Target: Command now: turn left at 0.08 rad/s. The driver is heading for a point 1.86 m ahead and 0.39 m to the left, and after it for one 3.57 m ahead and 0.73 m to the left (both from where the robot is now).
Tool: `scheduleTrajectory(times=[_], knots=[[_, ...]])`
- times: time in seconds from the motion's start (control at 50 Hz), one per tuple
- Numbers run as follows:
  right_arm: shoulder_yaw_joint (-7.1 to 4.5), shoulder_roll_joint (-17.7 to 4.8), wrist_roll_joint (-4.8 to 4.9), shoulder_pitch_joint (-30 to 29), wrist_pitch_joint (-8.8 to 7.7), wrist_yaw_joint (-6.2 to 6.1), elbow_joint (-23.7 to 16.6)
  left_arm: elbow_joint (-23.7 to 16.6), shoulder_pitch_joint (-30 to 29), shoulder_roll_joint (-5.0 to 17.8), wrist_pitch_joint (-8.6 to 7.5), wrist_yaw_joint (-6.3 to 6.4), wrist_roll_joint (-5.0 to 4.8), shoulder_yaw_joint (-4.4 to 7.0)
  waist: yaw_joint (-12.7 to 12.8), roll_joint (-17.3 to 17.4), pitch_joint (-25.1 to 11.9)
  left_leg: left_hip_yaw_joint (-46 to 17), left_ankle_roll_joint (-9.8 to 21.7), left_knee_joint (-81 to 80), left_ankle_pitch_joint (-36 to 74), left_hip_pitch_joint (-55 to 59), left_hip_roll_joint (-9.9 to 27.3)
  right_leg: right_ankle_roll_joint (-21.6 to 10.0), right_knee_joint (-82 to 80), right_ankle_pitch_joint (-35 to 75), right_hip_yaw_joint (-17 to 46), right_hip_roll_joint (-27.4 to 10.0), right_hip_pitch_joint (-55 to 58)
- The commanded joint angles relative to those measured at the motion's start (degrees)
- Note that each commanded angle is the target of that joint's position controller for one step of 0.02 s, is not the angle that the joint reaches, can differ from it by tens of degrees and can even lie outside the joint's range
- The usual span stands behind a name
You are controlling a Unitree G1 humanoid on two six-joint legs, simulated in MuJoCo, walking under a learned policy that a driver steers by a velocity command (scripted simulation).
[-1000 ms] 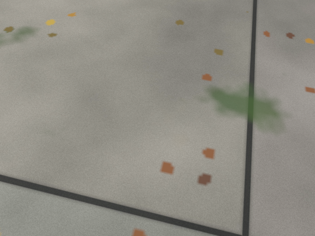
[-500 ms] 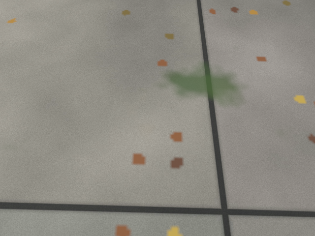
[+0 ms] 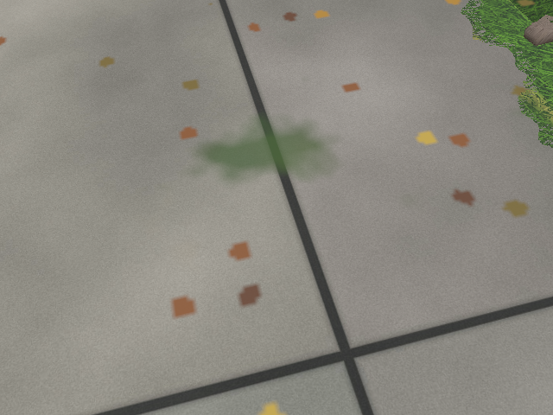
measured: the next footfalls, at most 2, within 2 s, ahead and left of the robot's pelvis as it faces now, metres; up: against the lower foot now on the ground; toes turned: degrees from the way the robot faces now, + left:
left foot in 0.40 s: -0.02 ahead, +0.11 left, +0.00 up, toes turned +15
right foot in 1.06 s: +0.16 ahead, -0.04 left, +0.00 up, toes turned +16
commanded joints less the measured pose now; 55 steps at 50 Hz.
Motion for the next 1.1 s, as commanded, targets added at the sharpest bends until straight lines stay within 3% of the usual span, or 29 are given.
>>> scheduleTrajectory(times=[0.02, 0.06, 0.1, 0.2, 0.3, 0.36, 0.38, 0.4, 0.42, 0.44, 0.46, 0.48, 0.5, 0.54, 0.58, 0.64, 0.7, 0.74, 0.8, 0.96, 1.0, 1.04, 1.06, 1.08, 1.1], knots=[[-1.42, -6.0, 0.27, -0.3, 0.06, 0.28, -2.0, -1.8, -1.7, 7.7, -1.36, 1.79, 0.15, 0.90, 1.5, -11.7, -1.9, -5.4, 0.0, 7.3, -0.5, -4.7, -0.9, -7.1, -10.5, 25.8, 10.2, -16.2, 3.6], [-2.12, -6.7, -0.47, 2.5, 0.08, 0.39, -0.1, -1.3, -0.1, 9.6, -1.10, 2.31, -0.68, 1.55, 1.6, -10.8, -3.3, -4.9, -0.7, 14.2, 0.0, -6.7, -2.5, -7.5, -8.0, 34.2, 6.9, -15.7, 6.0], [-2.33, -5.7, -0.26, 2.8, 0.36, 0.37, 0.2, -1.2, 0.9, 9.4, -0.71, 2.30, -0.96, 1.83, 2.1, -9.0, -3.7, -4.6, -1.6, 19.7, -0.6, -8.6, -2.5, -8.8, -7.8, 33.1, 5.7, -17.0, 6.4], [-2.39, -4.0, -0.42, -0.7, 1.28, 1.06, -1.5, -0.6, 1.6, 8.5, -0.54, 2.64, -0.17, 2.31, 3.5, -10.1, -1.7, -2.7, -2.6, 16.1, 0.3, -11.4, -1.2, -9.9, -8.8, 20.0, 4.8, -17.8, 6.2], [-2.11, -3.2, -0.13, -1.7, 1.29, 1.80, -3.5, -0.4, 1.4, 10.3, -0.92, 1.84, 0.34, 3.31, 3.3, -11.1, -4.2, 0.1, -0.6, 7.6, -0.6, -5.7, -1.0, -10.1, -5.8, 22.6, 3.4, -19.8, 4.6], [-2.18, -3.2, 0.16, -0.1, 0.81, 2.16, -4.1, -0.7, 0.2, 11.7, -0.68, 1.47, 0.18, 3.91, 1.6, -10.8, -5.5, 1.7, 1.4, -0.6, 3.2, -0.1, -1.8, -7.6, -1.8, 21.4, 1.9, -20.2, 2.4], [-2.16, -3.1, 0.06, 1.6, 0.29, 2.12, -3.8, -0.7, -0.2, 11.9, -0.43, 1.40, -0.04, 4.08, 0.2, -9.3, -5.7, 2.0, 2.2, -7.6, 9.1, 4.4, -2.6, -5.1, 1.6, 17.0, -0.2, -19.1, -0.4], [-2.63, -5.2, -0.59, 2.7, -0.55, 1.71, -3.6, -0.1, 1.8, 11.1, -0.19, 1.20, 0.11, 4.08, -0.4, -3.1, -5.5, -4.1, 3.4, -16.1, 14.3, 9.0, -0.8, -1.1, 8.9, 8.0, -3.3, -16.4, -5.3], [-3.92, -12.3, -1.24, 3.1, -1.47, 1.03, -4.8, -1.7, 4.1, 6.7, 0.26, 0.73, 0.69, 3.15, 1.5, 13.5, -5.7, -26.1, 7.0, -21.6, 28.3, 14.9, 15.3, 3.4, 25.3, -16.0, -9.1, -8.4, -18.1], [-5.27, -16.5, -0.69, 6.3, -1.42, 1.06, -4.2, -4.6, -2.5, 7.0, 1.18, 1.63, 0.31, 2.76, -2.0, 13.7, -4.1, -33.5, 15.9, -21.5, 39.4, 8.8, 20.6, 3.8, 32.9, -23.7, -1.1, -1.2, -22.6], [-4.75, -13.6, -0.35, 5.3, -1.23, 0.92, -4.1, -4.0, -2.3, 8.5, 1.57, 1.79, -0.07, 2.99, -0.5, 5.4, -2.8, -28.6, 16.6, -21.1, 36.4, 8.9, 17.8, 3.8, 37.4, -19.6, 2.5, -3.5, -23.4], [-3.98, -10.8, 0.15, 1.2, -1.00, 0.60, -4.9, -3.0, -1.1, 8.9, 1.33, 1.52, -0.76, 3.21, 1.3, 2.7, -1.3, -24.0, 14.9, -21.2, 32.6, 7.6, 14.0, 3.6, 37.6, -14.0, 3.5, -4.3, -23.3], [-3.49, -9.2, 0.04, -2.7, -0.68, 0.37, -6.0, -2.1, 0.1, 9.4, 0.82, 1.30, -0.76, 3.40, 2.9, 1.9, -1.1, -21.1, 12.5, -21.1, 30.3, 8.1, 10.4, 3.7, 36.1, -10.0, 3.9, -4.8, -23.1], [-3.06, -8.0, 0.45, -3.4, -0.82, 0.12, -6.7, -1.0, 2.4, 10.0, 0.74, 0.76, 0.52, 3.72, 3.0, 2.6, -4.0, -18.8, 11.8, -20.2, 35.8, 10.7, 7.9, 4.5, 37.7, -6.2, 3.4, -4.0, -22.2], [-3.26, -8.7, 0.53, -1.3, -1.23, 0.34, -6.3, -1.3, 2.7, 9.3, 0.99, 0.53, 0.14, 3.65, 2.6, 1.2, -5.3, -19.2, 11.7, -19.6, 37.7, 12.4, 7.7, 5.2, 37.4, -5.2, 3.7, -3.7, -22.5], [-3.54, -9.4, 0.33, 0.3, -1.33, 0.24, -6.0, -2.0, 1.6, 9.0, 1.41, 0.80, 0.01, 3.56, 1.7, 2.3, -4.4, -21.3, 11.8, -19.8, 33.6, 13.0, 7.2, 5.9, 34.0, -5.0, 4.2, -3.5, -24.2], [-3.19, -8.6, -0.45, 2.3, -1.31, 0.24, -5.4, -2.1, 1.0, 9.6, 1.07, 0.17, 0.72, 3.66, 0.3, 4.3, -4.5, -25.3, 13.1, -25.3, 4.7, 12.6, 6.5, 6.0, 28.5, -5.0, 3.5, -3.8, -24.4], [-2.84, -8.1, -0.96, 3.0, -1.68, 0.24, -4.8, -2.1, 0.1, 9.3, 0.42, -0.38, 0.90, 3.58, -0.2, 4.7, -2.7, -27.3, 13.6, -27.9, -2.1, 12.4, 7.4, 5.8, 24.9, -4.6, 2.8, -3.9, -24.9], [-2.45, -8.1, -1.26, 4.6, -3.00, 0.04, -3.1, -1.7, -0.6, 8.0, -1.08, -1.00, 0.91, 2.98, -1.0, 3.3, -1.8, -26.3, 13.5, -29.0, -1.0, 12.5, 8.5, 4.6, 19.9, -3.4, 2.0, -4.4, -23.2], [-2.65, -9.2, -1.44, 5.7, -5.83, -0.23, -0.8, -3.0, -2.2, 8.0, -2.97, -2.30, 0.04, 2.44, -0.9, 1.4, 1.8, -22.3, 13.5, -30.2, -2.7, 10.0, 12.0, -0.4, 12.5, -5.2, 1.9, -3.9, -19.1], [-2.70, -9.4, -1.25, 4.6, -6.23, -0.15, -0.6, -3.1, -0.7, 7.6, -3.33, -2.36, -0.15, 2.30, 0.5, 1.1, 2.3, -19.1, 12.5, -29.1, 0.4, 7.4, 11.9, -1.6, 8.4, -4.1, 0.6, -3.3, -13.6], [-2.49, -9.0, -0.80, 2.7, -6.36, 0.04, -0.6, -1.0, 5.9, 7.3, -3.88, -2.08, 0.02, 2.50, 4.6, -0.8, 0.8, -13.1, 10.2, -22.1, 8.3, 0.3, 9.1, -2.6, 1.1, -1.3, -1.7, -0.2, 0.8], [-1.85, -7.5, -1.18, 2.5, -6.72, 0.11, -0.8, 1.4, 13.2, 9.5, -4.38, -1.55, 0.12, 3.48, 7.6, -4.2, -2.6, -8.8, 8.4, -11.7, 16.9, -4.4, 6.2, -3.6, -1.1, -3.3, 1.8, -0.4, 11.3], [-0.49, -3.6, -0.95, 0.3, -7.10, 0.51, -3.5, 2.4, 21.5, 15.5, -4.97, -0.80, 0.97, 4.99, 10.6, -16.0, -6.9, -0.3, 4.7, 9.2, 14.4, -14.0, -0.7, -8.2, -11.0, -17.7, 24.5, -14.7, 20.1], [-0.66, -4.5, -2.01, -1.1, -7.36, 0.75, -5.2, 2.9, 22.8, 18.4, -5.01, -1.17, -0.14, 5.53, 8.9, -18.4, -4.7, -1.3, 3.1, 19.7, -2.8, -28.5, -7.3, -13.2, -17.6, -21.7, 46.3, -22.3, 22.1]])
